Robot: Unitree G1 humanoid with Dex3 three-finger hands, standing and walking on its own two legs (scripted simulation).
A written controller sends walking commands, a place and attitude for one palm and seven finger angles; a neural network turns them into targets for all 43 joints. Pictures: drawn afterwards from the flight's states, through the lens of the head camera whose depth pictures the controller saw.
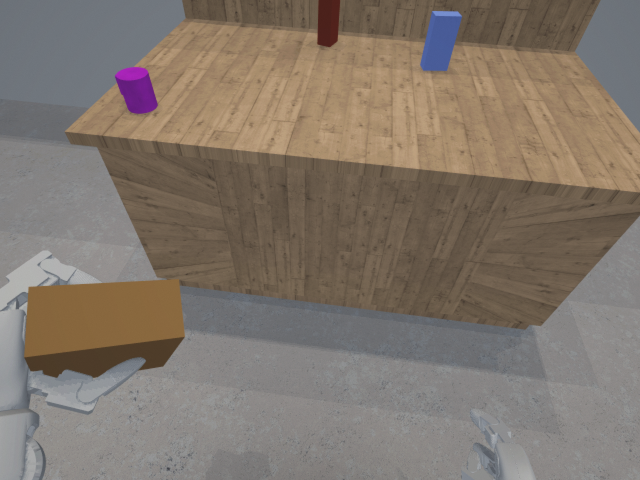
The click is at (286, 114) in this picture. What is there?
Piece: table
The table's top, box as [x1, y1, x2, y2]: [65, 18, 639, 204]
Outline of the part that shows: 65,131 69,141 74,144 639,204 639,132 575,52 572,51 455,41 449,65 446,71 423,71 419,63 425,39 338,31 338,40 330,47 318,45 316,43 316,29 185,18 134,66 143,67 149,73 158,104 154,110 141,114 130,112 126,107 124,99 116,83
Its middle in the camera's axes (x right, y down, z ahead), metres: +0.14 -0.45 +1.16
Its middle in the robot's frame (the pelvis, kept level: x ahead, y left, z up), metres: +1.17 -0.07 -0.07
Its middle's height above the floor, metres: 0.70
